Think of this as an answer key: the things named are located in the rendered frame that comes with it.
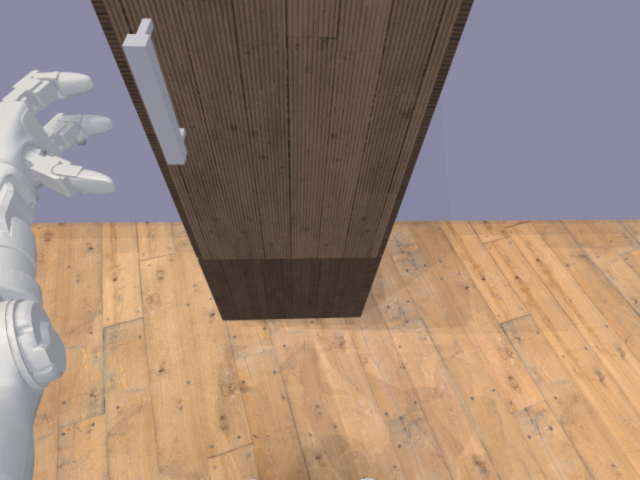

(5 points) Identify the left robot upper arm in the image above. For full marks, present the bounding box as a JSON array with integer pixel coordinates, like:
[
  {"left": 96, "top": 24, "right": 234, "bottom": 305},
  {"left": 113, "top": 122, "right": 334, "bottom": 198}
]
[{"left": 0, "top": 299, "right": 66, "bottom": 480}]

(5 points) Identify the handle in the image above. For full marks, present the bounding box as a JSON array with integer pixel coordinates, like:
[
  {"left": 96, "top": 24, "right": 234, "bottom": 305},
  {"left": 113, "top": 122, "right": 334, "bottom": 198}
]
[{"left": 122, "top": 18, "right": 187, "bottom": 165}]

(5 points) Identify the robot left forearm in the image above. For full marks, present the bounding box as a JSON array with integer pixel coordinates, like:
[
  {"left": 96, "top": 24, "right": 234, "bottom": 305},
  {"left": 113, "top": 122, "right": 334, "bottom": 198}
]
[{"left": 0, "top": 162, "right": 43, "bottom": 307}]

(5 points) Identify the robot left hand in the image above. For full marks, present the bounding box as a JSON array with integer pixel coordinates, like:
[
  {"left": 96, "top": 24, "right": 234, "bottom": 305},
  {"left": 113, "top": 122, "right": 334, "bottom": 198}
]
[{"left": 0, "top": 70, "right": 116, "bottom": 197}]

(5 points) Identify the cupboard door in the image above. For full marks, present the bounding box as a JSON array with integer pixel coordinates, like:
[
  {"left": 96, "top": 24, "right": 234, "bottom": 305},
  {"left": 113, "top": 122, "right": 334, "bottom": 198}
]
[{"left": 102, "top": 0, "right": 463, "bottom": 260}]

